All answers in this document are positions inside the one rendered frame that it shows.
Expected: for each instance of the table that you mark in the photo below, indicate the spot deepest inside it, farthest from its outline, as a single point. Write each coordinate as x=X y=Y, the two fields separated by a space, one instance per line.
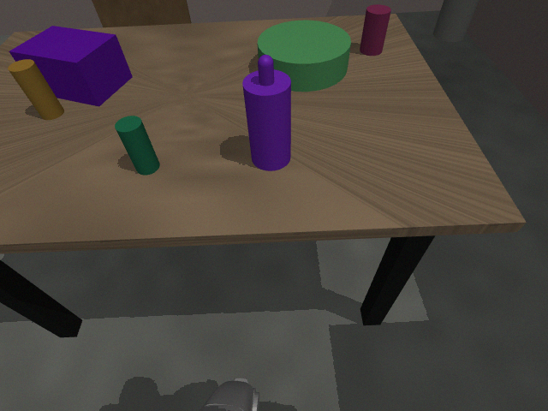
x=382 y=153

